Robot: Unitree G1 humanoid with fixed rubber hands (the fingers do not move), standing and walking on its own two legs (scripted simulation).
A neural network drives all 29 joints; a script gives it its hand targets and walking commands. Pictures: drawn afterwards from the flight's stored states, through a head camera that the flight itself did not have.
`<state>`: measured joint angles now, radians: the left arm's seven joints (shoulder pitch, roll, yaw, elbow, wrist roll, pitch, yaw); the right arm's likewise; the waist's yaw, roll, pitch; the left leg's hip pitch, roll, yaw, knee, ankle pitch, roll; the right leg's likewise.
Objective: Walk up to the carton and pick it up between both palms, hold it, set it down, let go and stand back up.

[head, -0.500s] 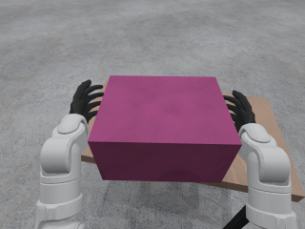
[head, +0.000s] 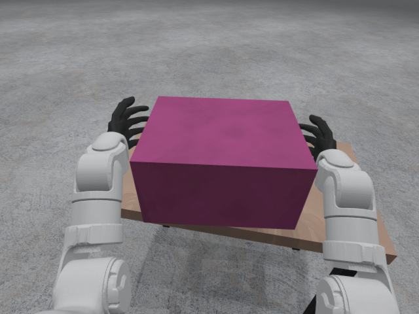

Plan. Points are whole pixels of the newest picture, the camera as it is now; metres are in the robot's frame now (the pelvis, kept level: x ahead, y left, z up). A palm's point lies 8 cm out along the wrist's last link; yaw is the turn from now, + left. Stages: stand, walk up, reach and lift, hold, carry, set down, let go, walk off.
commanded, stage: hold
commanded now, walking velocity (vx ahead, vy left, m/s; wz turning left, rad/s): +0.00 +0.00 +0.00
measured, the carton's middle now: (221, 157) +0.38 +0.00 +0.17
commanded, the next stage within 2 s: none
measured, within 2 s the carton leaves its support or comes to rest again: neither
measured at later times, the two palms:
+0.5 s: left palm (136, 139) +0.41 +0.17 +0.18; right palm (316, 155) +0.40 -0.19 +0.17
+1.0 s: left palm (118, 146) +0.36 +0.19 +0.20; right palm (316, 159) +0.36 -0.18 +0.19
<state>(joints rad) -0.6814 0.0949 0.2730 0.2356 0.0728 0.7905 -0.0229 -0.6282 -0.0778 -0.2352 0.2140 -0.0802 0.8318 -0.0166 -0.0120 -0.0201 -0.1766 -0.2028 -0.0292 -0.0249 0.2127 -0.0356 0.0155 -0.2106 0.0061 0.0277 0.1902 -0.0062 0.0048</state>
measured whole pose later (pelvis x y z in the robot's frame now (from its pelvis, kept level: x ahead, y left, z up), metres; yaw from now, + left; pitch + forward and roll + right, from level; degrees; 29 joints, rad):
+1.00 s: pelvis +0.05 +0.00 +0.01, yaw +1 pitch -2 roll +0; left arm -0.42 0.07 0.22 -0.20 0.01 0.96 0.00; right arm -0.39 -0.07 -0.15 -0.18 -0.03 0.98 -0.04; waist 0.00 -0.01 -0.09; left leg 0.00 -0.02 -0.04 0.08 -0.05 0.01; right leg -0.01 0.01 0.02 0.08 -0.04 0.00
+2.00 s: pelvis +0.04 -0.01 +0.01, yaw +0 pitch +3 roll +0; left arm -0.54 0.09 0.22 0.02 0.04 0.80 0.01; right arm -0.51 -0.10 -0.16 0.04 -0.03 0.83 -0.03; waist 0.00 -0.01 -0.12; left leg -0.09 -0.02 -0.02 0.04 0.00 0.01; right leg -0.10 0.01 0.02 0.02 0.02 -0.01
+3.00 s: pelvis +0.02 +0.00 +0.00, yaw +0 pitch +1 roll +0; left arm -0.56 0.07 0.23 0.02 0.08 0.85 -0.01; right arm -0.52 -0.09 -0.19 0.02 -0.09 0.88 0.02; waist -0.02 -0.01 -0.12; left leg -0.09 -0.02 -0.02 0.04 0.02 0.01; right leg -0.09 0.01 0.01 0.03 0.04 0.00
